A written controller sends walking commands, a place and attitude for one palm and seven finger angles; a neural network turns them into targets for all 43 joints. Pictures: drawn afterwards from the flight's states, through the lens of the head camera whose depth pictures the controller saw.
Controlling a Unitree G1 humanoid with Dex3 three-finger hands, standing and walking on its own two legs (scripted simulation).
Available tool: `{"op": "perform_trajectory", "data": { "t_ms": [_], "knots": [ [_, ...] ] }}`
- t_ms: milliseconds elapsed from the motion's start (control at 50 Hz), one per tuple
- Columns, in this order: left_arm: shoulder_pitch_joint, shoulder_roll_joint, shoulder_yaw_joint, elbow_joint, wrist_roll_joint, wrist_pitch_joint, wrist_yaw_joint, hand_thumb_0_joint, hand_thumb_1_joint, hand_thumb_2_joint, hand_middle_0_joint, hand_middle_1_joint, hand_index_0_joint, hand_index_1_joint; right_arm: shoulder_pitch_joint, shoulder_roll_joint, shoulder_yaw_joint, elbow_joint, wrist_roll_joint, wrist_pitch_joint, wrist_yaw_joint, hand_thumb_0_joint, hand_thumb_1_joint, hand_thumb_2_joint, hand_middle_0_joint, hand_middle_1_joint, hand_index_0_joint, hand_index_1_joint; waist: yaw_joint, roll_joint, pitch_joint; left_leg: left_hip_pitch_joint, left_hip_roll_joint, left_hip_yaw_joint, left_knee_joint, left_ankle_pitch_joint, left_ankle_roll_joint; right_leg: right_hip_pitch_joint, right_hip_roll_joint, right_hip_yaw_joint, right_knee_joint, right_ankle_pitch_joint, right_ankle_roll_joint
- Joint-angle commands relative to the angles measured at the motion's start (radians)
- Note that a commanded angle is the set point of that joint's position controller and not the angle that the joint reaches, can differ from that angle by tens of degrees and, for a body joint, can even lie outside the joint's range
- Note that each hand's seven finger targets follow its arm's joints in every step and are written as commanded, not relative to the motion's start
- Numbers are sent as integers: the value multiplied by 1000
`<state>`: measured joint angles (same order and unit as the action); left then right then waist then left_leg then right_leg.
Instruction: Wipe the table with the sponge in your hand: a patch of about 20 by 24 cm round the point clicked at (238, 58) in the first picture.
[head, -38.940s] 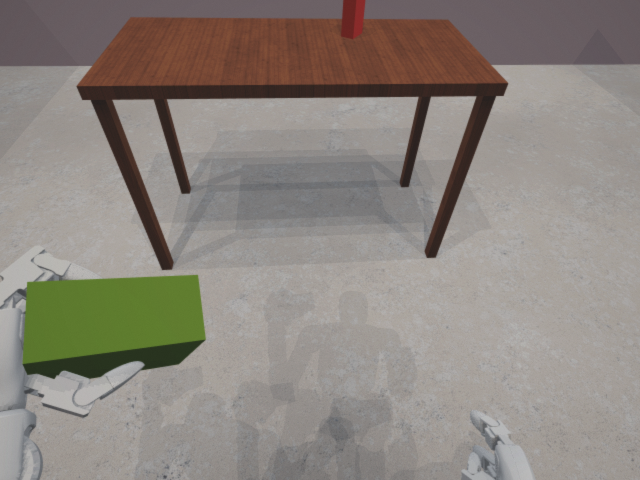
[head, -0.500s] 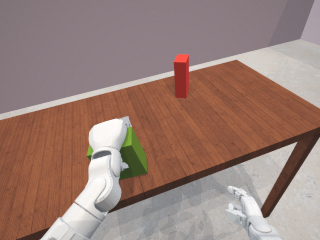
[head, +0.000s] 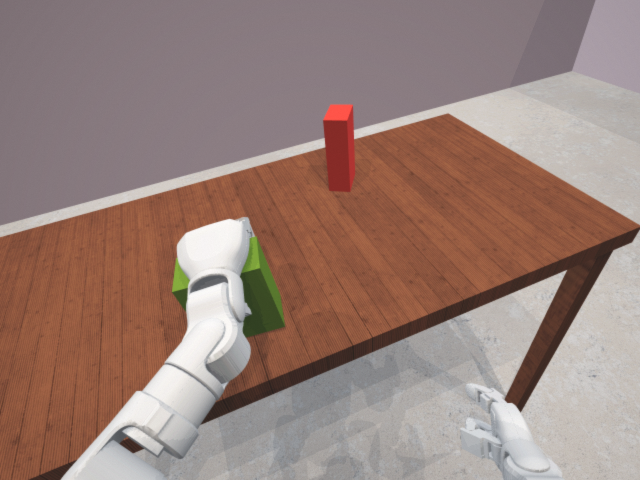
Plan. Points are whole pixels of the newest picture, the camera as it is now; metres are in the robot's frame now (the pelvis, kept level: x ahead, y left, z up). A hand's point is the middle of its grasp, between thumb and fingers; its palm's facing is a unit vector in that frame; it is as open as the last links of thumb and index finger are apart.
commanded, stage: wipe forward along the third lane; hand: left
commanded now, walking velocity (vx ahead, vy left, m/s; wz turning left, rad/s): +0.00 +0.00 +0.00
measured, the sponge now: (238, 303) +0.35 +0.16 +0.05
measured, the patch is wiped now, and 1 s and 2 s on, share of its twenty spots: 0.90 1.00 1.00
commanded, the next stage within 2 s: wipe back along the third lane in 1.30 s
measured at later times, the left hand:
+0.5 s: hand (220, 256) +0.39 +0.19 +0.10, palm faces +0.01 -0.06 -1.00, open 10.2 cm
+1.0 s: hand (209, 235) +0.44 +0.22 +0.10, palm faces -0.03 -0.04 -1.00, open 10.2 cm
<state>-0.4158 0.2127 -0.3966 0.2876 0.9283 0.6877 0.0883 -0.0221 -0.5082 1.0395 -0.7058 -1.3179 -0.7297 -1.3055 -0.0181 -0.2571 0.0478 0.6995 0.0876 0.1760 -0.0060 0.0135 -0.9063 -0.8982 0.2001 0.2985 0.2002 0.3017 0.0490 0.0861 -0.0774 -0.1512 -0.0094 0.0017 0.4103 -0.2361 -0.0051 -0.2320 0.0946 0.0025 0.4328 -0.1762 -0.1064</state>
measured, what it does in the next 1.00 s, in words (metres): stands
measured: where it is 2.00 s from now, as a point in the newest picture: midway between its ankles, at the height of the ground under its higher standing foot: outside the picture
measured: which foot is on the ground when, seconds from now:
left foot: down 0.00-1.00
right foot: down 0.00-1.00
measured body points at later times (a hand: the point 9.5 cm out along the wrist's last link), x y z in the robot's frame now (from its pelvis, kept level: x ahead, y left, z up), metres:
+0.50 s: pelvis +0.01 +0.00 +0.00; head -0.02 -0.04 +0.45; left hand +0.38 +0.19 +0.16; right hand +0.21 -0.23 -0.10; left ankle -0.01 +0.13 -0.74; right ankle +0.03 -0.05 -0.74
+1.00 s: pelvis +0.01 +0.02 +0.00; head +0.02 -0.01 +0.45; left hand +0.43 +0.22 +0.16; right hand +0.17 -0.23 -0.12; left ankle -0.01 +0.13 -0.74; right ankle +0.03 -0.05 -0.74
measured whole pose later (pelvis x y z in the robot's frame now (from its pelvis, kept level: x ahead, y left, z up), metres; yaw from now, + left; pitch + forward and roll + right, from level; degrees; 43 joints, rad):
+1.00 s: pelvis +0.01 +0.02 +0.00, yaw +0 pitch +6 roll +1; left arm -0.77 0.26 -0.25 0.84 0.95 0.53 0.12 0.00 -0.51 1.04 -0.71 -1.32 -0.73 -1.31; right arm 0.12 -0.27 0.04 0.75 0.09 0.14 -0.06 0.01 -0.91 -0.90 0.20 0.30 0.20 0.30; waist -0.01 0.07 -0.11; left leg -0.27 -0.02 0.00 0.41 -0.24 0.02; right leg -0.34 0.08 0.00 0.41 -0.17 -0.08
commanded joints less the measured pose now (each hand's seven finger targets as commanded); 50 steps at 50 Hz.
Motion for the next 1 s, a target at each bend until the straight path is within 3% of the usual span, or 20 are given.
{"op": "perform_trajectory", "data": {
  "t_ms": [0, 40, 100, 140, 200, 240, 260, 340, 440, 480, 540, 580, 620, 640, 720, 820, 840, 920, 940, 980],
  "knots": [
    [-339, 137, 96, 8, 26, 18, 20, 0, 100, 1300, -1200, -1600, -1200, -1600, -237, -90, -25, -167, 2, -56, -19, 0, -900, -900, 200, 300, 200, 300, 1, -189, -142, -127, -33, 15, -42, 36, 42, 157, -99, 170, -139, -83, 55],
    [-374, 182, 133, 50, 34, 25, 20, 0, 100, 1300, -1200, -1600, -1200, -1600, -229, -96, -26, -159, 1, -57, -23, 0, -900, -900, 200, 300, 200, 300, 4, -189, -154, -138, -34, 11, -43, 31, 41, 162, -100, 185, -141, -93, 53],
    [-392, 122, 81, 112, 36, 37, 16, 0, 100, 1300, -1200, -1600, -1200, -1600, -222, -95, -24, -156, 5, -64, -19, 0, -900, -900, 200, 300, 200, 300, 2, -181, -170, -149, -35, 15, -47, 46, 41, 171, -102, 154, -121, -46, 55],
    [-391, 148, 124, 130, 15, 27, 12, 0, 100, 1300, -1200, -1600, -1200, -1600, -208, -97, -28, -156, 4, -66, -19, 0, -900, -900, 200, 300, 200, 300, 6, -196, -194, -152, -35, 12, -46, 57, 43, 188, -100, 148, -115, -8, 57],
    [-378, 123, 108, 153, 2, 3, 5, 0, 100, 1300, -1200, -1600, -1200, -1600, -184, -101, -29, -159, 1, -72, -25, 0, -900, -900, 200, 300, 200, 300, -1, -223, -209, -166, -37, 18, -33, 75, 46, 211, -107, 147, -101, 66, 65],
    [-357, 174, 153, 176, 15, -8, 1, 0, 100, 1300, -1200, -1600, -1200, -1600, -174, -109, -31, -154, -1, -68, -28, 0, -900, -900, 200, 300, 200, 300, 2, -225, -206, -171, -34, 9, -37, 78, 45, 205, -103, 160, -100, 77, 59],
    [-372, 134, 117, 167, 15, -17, -1, 0, 100, 1300, -1200, -1600, -1200, -1600, -165, -106, -31, -160, -1, -70, -29, 0, -900, -900, 200, 300, 200, 300, -5, -227, -203, -172, -35, 17, -30, 85, 48, 209, -107, 149, -93, 110, 63],
    [-375, 210, 178, 195, 25, -34, 3, 0, 100, 1300, -1200, -1600, -1200, -1600, -150, -114, -34, -152, -3, -69, -38, 0, -900, -900, 200, 300, 200, 300, -4, -227, -186, -185, -35, 10, -27, 74, 45, 195, -107, 177, -101, 102, 62],
    [-459, 199, 157, 224, 31, -43, 4, 0, 100, 1300, -1200, -1600, -1200, -1600, -138, -113, -31, -146, 0, -70, -48, 0, -900, -900, 200, 300, 200, 300, -19, -176, -171, -178, -32, 9, -39, 53, 42, 151, -104, 161, -111, 43, 58],
    [-472, 195, 150, 257, 33, -46, 8, 0, 100, 1300, -1200, -1600, -1200, -1600, -128, -112, -31, -144, 0, -72, -52, 0, -900, -900, 200, 300, 200, 300, -21, -188, -180, -180, -31, 16, -36, 52, 44, 156, -108, 151, -111, 36, 64],
    [-514, 260, 204, 293, 31, -62, 15, 0, 100, 1300, -1200, -1600, -1200, -1600, -111, -117, -31, -133, -3, -76, -59, 0, -900, -900, 200, 300, 200, 300, -22, -193, -201, -190, -31, 10, -36, 46, 42, 166, -109, 163, -114, 26, 64],
    [-565, 233, 171, 330, 36, -71, 16, 0, 100, 1300, -1200, -1600, -1200, -1600, -103, -116, -28, -129, 0, -77, -65, 0, -900, -900, 200, 300, 200, 300, -40, -199, -183, -196, -29, 14, -41, 29, 42, 143, -112, 151, -118, -5, 68],
    [-572, 207, 153, 350, 40, -81, 13, 0, 100, 1300, -1200, -1600, -1200, -1600, -93, -114, -31, -129, 1, -81, -64, 0, -900, -900, 200, 300, 200, 300, -37, -174, -202, -183, -27, 14, -43, 39, 42, 138, -110, 129, -110, 22, 67],
    [-587, 248, 192, 359, 39, -88, 17, 0, 100, 1300, -1200, -1600, -1200, -1600, -87, -118, -32, -125, 0, -80, -65, 0, -900, -900, 200, 300, 200, 300, -34, -174, -223, -185, -26, 8, -44, 51, 42, 151, -107, 136, -104, 40, 63],
    [-662, 212, 153, 415, 43, -108, 18, 0, 100, 1300, -1200, -1600, -1200, -1600, -64, -117, -31, -114, 1, -83, -70, 0, -900, -900, 200, 300, 200, 300, -57, -169, -214, -181, -21, 11, -45, 46, 43, 121, -109, 109, -103, 48, 67],
    [-675, 210, 170, 449, 39, -140, 31, 0, 100, 1300, -1200, -1600, -1200, -1600, -34, -118, -37, -107, -4, -87, -71, 0, -900, -900, 200, 300, 200, 300, -54, -178, -273, -177, -21, 14, -37, 91, 46, 157, -109, 96, -82, 147, 67],
    [-652, 256, 220, 466, 39, -144, 35, 0, 100, 1300, -1200, -1600, -1200, -1600, -28, -123, -40, -101, -5, -85, -68, 0, -900, -900, 200, 300, 200, 300, -40, -191, -294, -185, -20, 6, -39, 107, 45, 175, -105, 99, -76, 172, 62],
    [-681, 193, 167, 480, 39, -149, 43, 0, 100, 1300, -1200, -1600, -1200, -1600, -18, -120, -41, -98, -4, -83, -64, 0, -900, -900, 200, 300, 200, 300, -59, -171, -256, -174, -16, 11, -38, 114, 45, 133, -104, 79, -73, 197, 64],
    [-679, 221, 198, 479, 37, -151, 45, 0, 100, 1300, -1200, -1600, -1200, -1600, -20, -123, -42, -98, -5, -82, -63, 0, -900, -900, 200, 300, 200, 300, -50, -174, -264, -178, -16, 6, -41, 122, 45, 140, -101, 83, -74, 205, 60],
    [-705, 232, 193, 500, 40, -147, 49, 0, 100, 1300, -1200, -1600, -1200, -1600, -12, -125, -40, -92, -5, -80, -66, 0, -900, -900, 200, 300, 200, 300, -59, -186, -260, -179, -16, 10, -40, 117, 48, 139, -104, 76, -74, 198, 66]
  ]
}}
